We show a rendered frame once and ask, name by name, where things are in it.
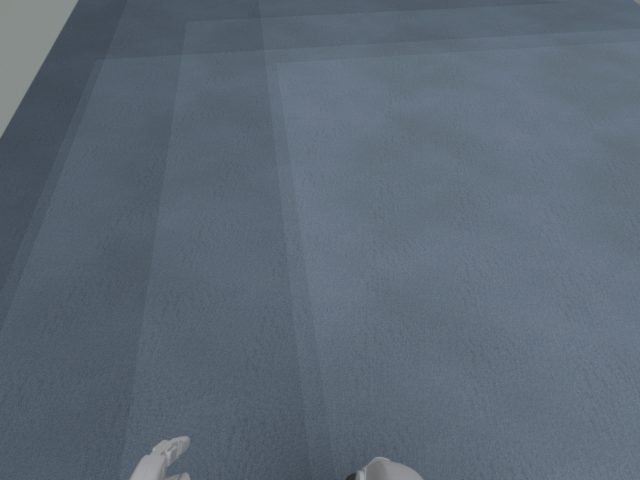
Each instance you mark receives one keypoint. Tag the right robot shin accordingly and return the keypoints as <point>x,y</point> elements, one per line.
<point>378,459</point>

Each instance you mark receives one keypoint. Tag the left robot hand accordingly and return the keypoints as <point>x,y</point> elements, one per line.
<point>153,466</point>

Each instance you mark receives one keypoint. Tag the robot right thigh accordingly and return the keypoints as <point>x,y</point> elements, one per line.
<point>387,470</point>

